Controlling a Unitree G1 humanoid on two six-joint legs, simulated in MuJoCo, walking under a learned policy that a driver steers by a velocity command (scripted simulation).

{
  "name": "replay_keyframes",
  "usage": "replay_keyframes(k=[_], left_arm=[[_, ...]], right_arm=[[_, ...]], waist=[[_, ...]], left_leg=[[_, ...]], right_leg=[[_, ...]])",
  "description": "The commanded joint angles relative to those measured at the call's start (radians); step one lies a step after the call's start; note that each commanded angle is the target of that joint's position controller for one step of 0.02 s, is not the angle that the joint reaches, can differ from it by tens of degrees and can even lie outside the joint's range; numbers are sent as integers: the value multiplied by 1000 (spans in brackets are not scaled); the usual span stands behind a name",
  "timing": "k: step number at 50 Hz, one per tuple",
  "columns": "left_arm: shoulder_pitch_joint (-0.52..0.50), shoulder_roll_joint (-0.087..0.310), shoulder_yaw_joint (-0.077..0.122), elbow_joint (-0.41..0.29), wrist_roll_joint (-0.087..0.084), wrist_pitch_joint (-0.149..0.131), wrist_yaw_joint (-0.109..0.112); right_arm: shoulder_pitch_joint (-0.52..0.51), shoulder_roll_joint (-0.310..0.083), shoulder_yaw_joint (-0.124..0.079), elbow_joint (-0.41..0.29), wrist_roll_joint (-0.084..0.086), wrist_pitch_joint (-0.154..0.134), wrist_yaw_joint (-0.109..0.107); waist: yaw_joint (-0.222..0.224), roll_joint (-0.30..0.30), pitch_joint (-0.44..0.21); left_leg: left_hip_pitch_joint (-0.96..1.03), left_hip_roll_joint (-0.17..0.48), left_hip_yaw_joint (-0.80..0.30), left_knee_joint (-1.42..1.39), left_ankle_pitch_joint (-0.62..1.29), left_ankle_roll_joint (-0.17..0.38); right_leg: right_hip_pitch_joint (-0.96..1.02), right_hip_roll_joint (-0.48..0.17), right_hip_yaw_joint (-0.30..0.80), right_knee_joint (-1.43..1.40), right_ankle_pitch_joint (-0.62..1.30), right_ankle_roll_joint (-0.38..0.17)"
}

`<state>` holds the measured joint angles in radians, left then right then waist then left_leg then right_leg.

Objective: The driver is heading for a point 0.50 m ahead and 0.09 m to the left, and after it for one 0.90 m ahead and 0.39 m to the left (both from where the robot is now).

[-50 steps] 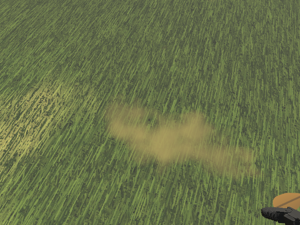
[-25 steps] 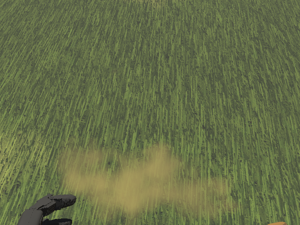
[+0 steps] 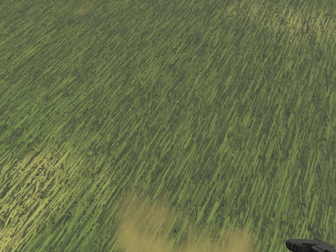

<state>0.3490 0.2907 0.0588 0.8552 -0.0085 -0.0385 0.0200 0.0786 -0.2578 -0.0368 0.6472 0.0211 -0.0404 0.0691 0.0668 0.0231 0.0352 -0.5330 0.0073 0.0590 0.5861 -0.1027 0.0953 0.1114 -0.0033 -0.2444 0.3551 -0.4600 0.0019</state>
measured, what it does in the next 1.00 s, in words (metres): walks ahead, turning left: left foot, then right foot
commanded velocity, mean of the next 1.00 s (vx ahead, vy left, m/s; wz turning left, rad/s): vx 0.34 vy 0.00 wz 0.43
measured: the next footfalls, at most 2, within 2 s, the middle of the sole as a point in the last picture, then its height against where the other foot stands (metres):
left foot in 0.02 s outside the picture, level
right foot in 0.46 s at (207, 248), level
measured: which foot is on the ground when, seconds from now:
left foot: up 0.00-0.00, down 0.02-0.46, up 0.48-0.88, down 0.90-1.00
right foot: down 0.00-0.00, up 0.02-0.44, down 0.46-1.00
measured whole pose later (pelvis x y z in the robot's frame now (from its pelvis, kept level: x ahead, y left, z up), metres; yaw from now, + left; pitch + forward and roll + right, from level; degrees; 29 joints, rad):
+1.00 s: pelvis +0.42 +0.03 +0.02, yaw +25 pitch +0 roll +0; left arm 0.19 0.28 0.02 0.86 0.01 -0.03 -0.01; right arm 0.12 -0.24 -0.03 0.64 -0.02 0.03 -0.01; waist 0.05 -0.02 0.03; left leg -0.32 -0.02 -0.02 0.51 -0.20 0.01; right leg -0.18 -0.04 -0.06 0.50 -0.32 0.02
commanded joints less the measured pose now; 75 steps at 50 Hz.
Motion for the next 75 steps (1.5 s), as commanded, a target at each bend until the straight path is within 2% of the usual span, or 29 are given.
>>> replay_keyframes(k=[1,2,3,4,5,6,7,10,15,19,22,23,24,25,26,27,28,29,31,35,41,44,45,46,47,49,51,57,75], left_arm=[[-38,180,34,-86,7,-6,20],[69,27,-15,-135,35,-39,-6],[-42,115,-1,-143,3,-80,-25],[-145,153,10,-182,-32,-101,-33],[-159,137,4,-188,-22,-110,-29],[-158,139,10,-179,4,-108,-23],[-135,143,16,-176,14,-97,-23],[-118,107,9,-179,26,-65,-20],[-316,56,-16,-227,20,-66,-27],[-362,107,3,-247,0,-79,-39],[-261,141,27,-224,-1,-91,-39],[-168,167,42,-207,9,-95,-33],[-44,227,57,-202,28,-96,-23],[-6,289,71,-175,43,-80,-31],[-49,186,49,-203,24,-76,-35],[-95,131,32,-218,22,-68,-31],[-136,107,22,-221,29,-60,-32],[-162,93,17,-208,28,-55,-33],[-179,86,13,-181,33,-56,-36],[-202,127,24,-136,18,-44,-25],[-191,157,25,-82,-3,-14,-26],[-198,139,14,-58,-20,-5,-26],[-158,104,0,-44,-7,-10,-28],[-94,65,-15,-46,34,-19,-36],[-57,20,-32,-34,34,-14,-34],[-143,72,-27,-45,28,8,-28],[-151,122,-16,-29,30,25,-22],[-152,105,-20,10,18,31,-16],[-139,87,-19,135,17,41,14]], right_arm=[[359,-254,-108,0,2,7,-31],[324,-342,-118,-10,7,0,-39],[362,-251,-94,-26,0,-9,-40],[324,-211,-82,-21,-8,-17,-41],[259,-192,-76,-26,-3,-21,-41],[197,-165,-68,-40,-4,-21,-43],[164,-146,-60,-56,-17,-21,-47],[150,-166,-65,-51,-12,-25,-60],[219,-207,-78,-16,-1,-10,-83],[270,-200,-78,9,9,-2,-87],[245,-181,-76,4,3,4,-88],[248,-141,-62,-2,-2,2,-85],[270,-76,-39,-21,-20,2,-84],[397,-52,-30,-55,12,-4,-86],[393,-162,-51,-21,14,3,-92],[299,-208,-67,-30,6,14,-95],[253,-202,-69,-35,-6,25,-100],[230,-190,-72,-45,-14,31,-101],[252,-131,-62,-40,-5,47,-98],[202,-77,-39,-56,-18,58,-98],[91,-94,-35,-74,-20,59,-79],[103,-102,-42,-66,-25,54,-77],[107,-142,-50,-70,-33,52,-84],[106,-209,-60,-89,-46,59,-95],[72,-137,-36,-83,-50,64,-96],[1,-81,-23,-79,-39,59,-77],[0,-112,-32,-76,-37,51,-66],[24,-102,-33,-33,-33,42,-71],[24,-98,-41,146,-29,48,-98]], waist=[[-239,-3,-235],[-107,232,-320],[-192,109,-407],[-197,64,-255],[-145,-21,-165],[-106,-40,-105],[-72,-13,-89],[-41,3,-60],[-119,47,-33],[-127,74,-44],[-60,107,-60],[-13,89,-121],[24,-50,-254],[-50,-403,-339],[-36,-261,-272],[-17,-164,-179],[-30,-90,-138],[-47,-87,-100],[-78,-139,-86],[-83,-132,-126],[-46,-135,-126],[-77,-121,-106],[-71,-68,-125],[-21,74,-195],[-7,161,-231],[-20,108,-161],[-41,64,-90],[-45,20,-118],[-42,-10,-39]], left_leg=[[590,31,-153,-72,-13,122],[933,291,-721,-133,-123,322],[970,326,-863,-248,-200,336],[858,290,-701,-276,-129,280],[705,244,-585,-283,-32,244],[576,204,-500,-299,76,221],[487,179,-456,-323,147,218],[332,144,-375,-363,247,222],[227,56,-289,-339,105,137],[318,105,-407,-260,-26,105],[350,111,-469,-147,-25,69],[317,60,-433,-21,-11,36],[208,-23,-336,276,-174,-12],[-117,-130,-232,574,-543,-73],[-200,-56,-271,699,-504,-98],[-206,-31,-247,730,-430,-115],[-159,-7,-217,717,-385,-130],[-134,13,-207,682,-366,-138],[-43,25,-169,595,-343,-143],[16,28,-141,359,-231,-159],[174,18,-91,67,-90,-133],[323,-2,-70,-178,52,-77],[431,62,-146,-221,251,-47],[574,220,-299,-150,547,21],[542,274,-356,-153,461,119],[429,163,-288,-165,192,61],[374,103,-238,-151,151,9],[417,82,-204,-101,337,-1],[372,40,-161,-159,79,-30]], right_leg=[[-302,-186,42,642,940,-48],[-771,38,141,985,-85,15],[-881,32,347,1072,-121,1],[-939,-18,352,1030,-20,-20],[-904,-59,344,931,60,-24],[-848,-86,334,845,96,-11],[-780,-102,339,811,126,2],[-716,-100,304,682,172,59],[-603,-25,277,290,509,85],[-556,-6,331,167,509,59],[-431,-7,321,118,404,4],[-276,-44,339,104,386,-32],[-44,-225,510,109,399,-89],[184,-424,970,1,296,-246],[135,-421,981,-15,262,-234],[31,-385,792,2,408,-204],[-74,-337,654,11,605,-192],[-154,-303,565,14,758,-197],[-255,-244,437,-23,866,-197],[-245,-254,351,-53,961,-240],[-239,-243,302,-40,807,-219],[-274,-211,309,40,628,-158],[-323,-167,285,87,526,-97],[-420,-85,221,186,258,-30],[-424,-59,220,176,68,17],[-368,-62,228,103,181,34],[-363,-60,222,85,241,27],[-299,-71,226,67,346,21],[-312,-66,212,18,220,19]])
